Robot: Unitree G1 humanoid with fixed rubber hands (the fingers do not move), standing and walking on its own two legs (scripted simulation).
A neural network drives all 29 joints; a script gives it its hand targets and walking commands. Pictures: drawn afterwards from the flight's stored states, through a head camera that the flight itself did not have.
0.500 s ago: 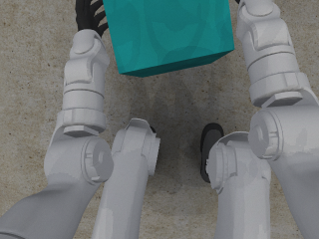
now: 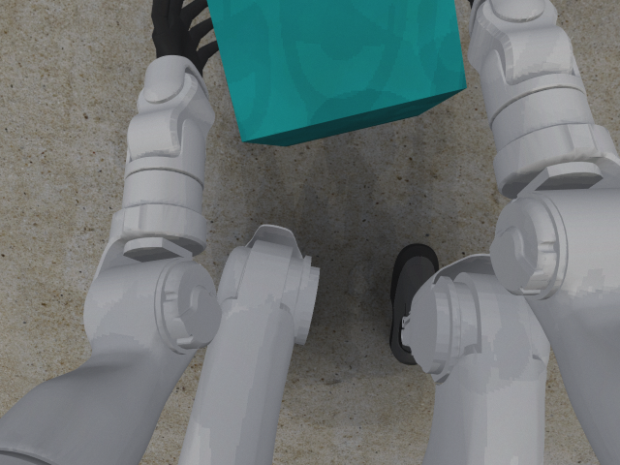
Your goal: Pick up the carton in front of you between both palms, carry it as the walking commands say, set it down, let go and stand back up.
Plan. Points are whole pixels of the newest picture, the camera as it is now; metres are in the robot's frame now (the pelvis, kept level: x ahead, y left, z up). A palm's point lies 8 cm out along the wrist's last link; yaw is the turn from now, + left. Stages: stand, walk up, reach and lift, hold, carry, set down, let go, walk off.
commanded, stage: set down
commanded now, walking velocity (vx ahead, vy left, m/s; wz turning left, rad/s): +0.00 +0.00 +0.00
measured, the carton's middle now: (333, 41) +0.53 +0.03 -0.25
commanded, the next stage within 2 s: let go in 1.94 s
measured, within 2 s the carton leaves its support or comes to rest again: neither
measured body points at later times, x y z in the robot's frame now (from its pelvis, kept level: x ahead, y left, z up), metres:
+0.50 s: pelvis -0.01 -0.01 -0.01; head +0.36 -0.03 +0.24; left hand +0.51 +0.19 -0.17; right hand +0.58 -0.12 -0.17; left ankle +0.10 +0.12 -0.34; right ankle +0.12 -0.12 -0.34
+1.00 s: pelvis +0.00 +0.00 +0.00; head +0.37 -0.01 +0.24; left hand +0.51 +0.23 -0.18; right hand +0.59 -0.16 -0.19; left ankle +0.10 +0.12 -0.34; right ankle +0.12 -0.12 -0.34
